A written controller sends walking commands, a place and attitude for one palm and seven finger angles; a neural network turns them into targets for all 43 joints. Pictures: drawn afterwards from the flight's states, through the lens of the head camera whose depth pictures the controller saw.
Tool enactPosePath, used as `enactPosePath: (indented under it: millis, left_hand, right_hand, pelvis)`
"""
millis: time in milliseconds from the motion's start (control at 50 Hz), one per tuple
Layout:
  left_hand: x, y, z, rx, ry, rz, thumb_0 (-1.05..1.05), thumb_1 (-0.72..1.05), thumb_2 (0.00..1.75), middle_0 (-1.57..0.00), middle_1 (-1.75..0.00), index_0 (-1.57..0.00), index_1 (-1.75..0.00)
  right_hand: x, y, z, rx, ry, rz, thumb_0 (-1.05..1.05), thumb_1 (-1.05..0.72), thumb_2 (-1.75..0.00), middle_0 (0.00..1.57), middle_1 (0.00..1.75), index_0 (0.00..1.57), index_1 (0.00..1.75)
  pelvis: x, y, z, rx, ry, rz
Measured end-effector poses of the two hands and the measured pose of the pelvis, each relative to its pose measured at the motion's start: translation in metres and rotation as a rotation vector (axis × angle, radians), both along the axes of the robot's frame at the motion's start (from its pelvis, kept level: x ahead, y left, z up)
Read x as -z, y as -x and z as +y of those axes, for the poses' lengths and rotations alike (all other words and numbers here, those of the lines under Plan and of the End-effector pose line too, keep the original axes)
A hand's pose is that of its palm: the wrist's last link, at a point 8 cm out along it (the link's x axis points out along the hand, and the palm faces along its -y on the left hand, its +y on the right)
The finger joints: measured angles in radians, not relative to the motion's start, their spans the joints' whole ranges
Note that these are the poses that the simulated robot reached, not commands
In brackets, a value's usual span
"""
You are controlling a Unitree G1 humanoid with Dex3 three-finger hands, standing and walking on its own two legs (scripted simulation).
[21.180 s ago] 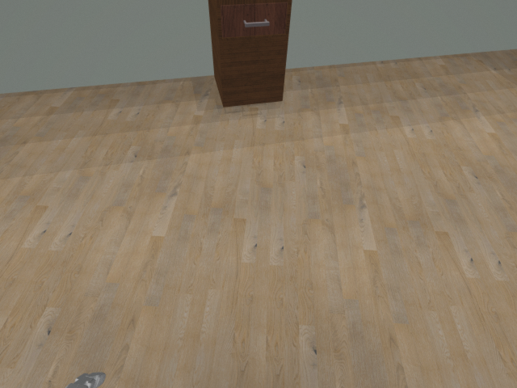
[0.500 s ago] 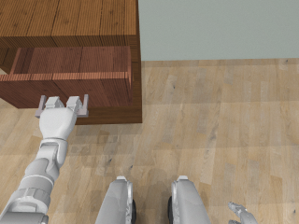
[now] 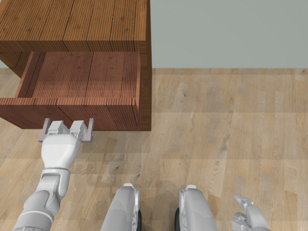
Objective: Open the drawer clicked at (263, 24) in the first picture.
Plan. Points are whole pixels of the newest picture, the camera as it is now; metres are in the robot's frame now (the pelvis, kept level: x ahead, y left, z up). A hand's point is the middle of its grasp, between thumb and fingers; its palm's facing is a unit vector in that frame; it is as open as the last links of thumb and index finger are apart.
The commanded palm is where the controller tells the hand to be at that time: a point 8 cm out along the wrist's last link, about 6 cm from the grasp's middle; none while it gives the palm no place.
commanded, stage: pull the drawer open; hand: left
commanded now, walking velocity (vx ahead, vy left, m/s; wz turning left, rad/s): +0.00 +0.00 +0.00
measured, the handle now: (67, 130) +0.37 +0.27 -0.05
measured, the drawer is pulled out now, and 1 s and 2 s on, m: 0.17 0.28 0.30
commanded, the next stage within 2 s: open the thumb to release the handle in 1.30 s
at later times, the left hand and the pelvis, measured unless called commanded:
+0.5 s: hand (67, 171) +0.26 +0.25 -0.07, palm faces -0.08 -0.05 -1.00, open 5.3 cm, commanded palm +0.23 +0.25 -0.03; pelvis +0.00 +0.00 +0.00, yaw +0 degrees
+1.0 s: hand (62, 196) +0.20 +0.25 -0.07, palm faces -0.12 -0.05 -0.99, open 5.3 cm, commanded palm +0.17 +0.25 -0.03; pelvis +0.00 -0.01 -0.01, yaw +1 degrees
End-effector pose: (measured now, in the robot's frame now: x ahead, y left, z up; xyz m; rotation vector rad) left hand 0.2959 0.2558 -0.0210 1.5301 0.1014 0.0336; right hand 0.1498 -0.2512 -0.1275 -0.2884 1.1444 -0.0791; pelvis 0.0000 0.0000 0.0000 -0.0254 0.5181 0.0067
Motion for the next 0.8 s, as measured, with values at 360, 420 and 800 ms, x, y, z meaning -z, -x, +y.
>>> enactPosePath:
  millis: [360, 420, 800]
  left_hand:
    - [-0.002, 0.033, -0.003, -0.026, 0.001, 0.033, 0.01, 0.77, 0.83, -0.35, -1.35, -0.41, -1.35]
    - [-0.002, 0.042, -0.003, -0.028, 0.002, 0.037, 0.01, 0.77, 0.83, -0.35, -1.35, -0.41, -1.35]
    - [-0.004, 0.093, -0.006, -0.037, 0.006, 0.061, 0.01, 0.76, 0.82, -0.36, -1.35, -0.41, -1.35]
  right_hand:
    - [-0.004, -0.018, 0.006, -0.012, -0.018, -0.065, 0.01, -0.91, -0.9, 0.2, 0.3, 0.21, 0.3]
    - [-0.003, -0.02, 0.006, -0.015, -0.017, -0.066, 0.01, -0.91, -0.9, 0.2, 0.3, 0.21, 0.3]
    - [0.001, -0.054, 0.016, -0.07, -0.031, -0.147, 0.01, -0.91, -0.9, 0.2, 0.3, 0.21, 0.3]
  pelvis:
    - [0.0, -0.002, -0.003, 0.005, -0.005, -0.009]
    - [0.0, -0.003, -0.003, 0.006, -0.006, -0.008]
    - [0.008, -0.003, -0.007, 0.001, -0.011, -0.009]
